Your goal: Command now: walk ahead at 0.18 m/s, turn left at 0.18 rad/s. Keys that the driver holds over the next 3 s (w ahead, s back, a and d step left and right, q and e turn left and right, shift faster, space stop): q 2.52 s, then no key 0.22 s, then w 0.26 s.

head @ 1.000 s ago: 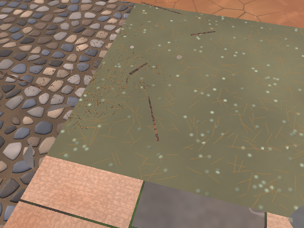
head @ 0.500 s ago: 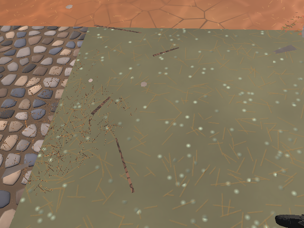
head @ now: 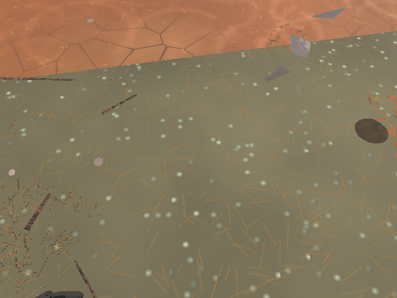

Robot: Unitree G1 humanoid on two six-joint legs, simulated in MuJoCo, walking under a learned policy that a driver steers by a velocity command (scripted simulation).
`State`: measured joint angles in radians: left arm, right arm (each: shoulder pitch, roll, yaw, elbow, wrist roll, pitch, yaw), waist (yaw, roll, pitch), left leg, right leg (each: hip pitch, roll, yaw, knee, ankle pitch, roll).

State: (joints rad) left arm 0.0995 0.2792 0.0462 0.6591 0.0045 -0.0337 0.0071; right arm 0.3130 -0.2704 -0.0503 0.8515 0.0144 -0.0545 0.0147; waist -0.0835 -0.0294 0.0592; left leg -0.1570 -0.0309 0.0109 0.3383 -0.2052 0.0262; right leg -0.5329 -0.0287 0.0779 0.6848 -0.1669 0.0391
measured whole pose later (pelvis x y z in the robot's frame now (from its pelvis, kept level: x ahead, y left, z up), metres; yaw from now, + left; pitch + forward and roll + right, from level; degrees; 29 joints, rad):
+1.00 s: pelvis +0.09 +0.00 -0.01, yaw +34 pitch +2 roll -1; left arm 0.11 0.30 0.08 0.78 0.01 -0.02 0.01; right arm 0.17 -0.34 -0.08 0.62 0.02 0.06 -0.03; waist -0.02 0.05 0.04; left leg -0.35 -0.12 -0.23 0.64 -0.37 0.02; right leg -0.26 0.05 0.06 0.47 -0.22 0.01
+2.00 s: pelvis +0.09 +0.03 -0.01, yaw +70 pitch +1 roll +0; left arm 0.13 0.29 0.07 0.73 0.01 -0.01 0.01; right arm 0.18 -0.37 -0.08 0.59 0.02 0.05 -0.02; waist -0.01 0.05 0.05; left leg -0.46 -0.12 -0.16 1.01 -0.50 -0.04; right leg -0.24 0.02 0.02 0.47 -0.25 -0.02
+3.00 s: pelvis +0.06 +0.10 +0.00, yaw +94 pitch +1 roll +1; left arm 0.34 0.27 0.04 0.76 -0.01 -0.03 0.02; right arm 0.20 -0.31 -0.05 0.68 0.01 -0.02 0.01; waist 0.04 0.02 0.00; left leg -0.43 0.00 -0.02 0.85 -0.36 -0.03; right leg -0.12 -0.02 0.04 0.35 -0.24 -0.01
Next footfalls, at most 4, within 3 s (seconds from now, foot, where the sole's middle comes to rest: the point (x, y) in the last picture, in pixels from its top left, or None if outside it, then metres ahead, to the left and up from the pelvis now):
0.08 right None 0.17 -0.13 -0.78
0.48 left None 0.09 0.12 -0.78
0.96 right None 0.20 -0.08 -0.78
1.38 left None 0.02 0.13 -0.78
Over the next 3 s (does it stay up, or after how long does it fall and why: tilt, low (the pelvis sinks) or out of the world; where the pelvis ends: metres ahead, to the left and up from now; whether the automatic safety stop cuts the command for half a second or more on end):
stays up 0.06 0.10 0.00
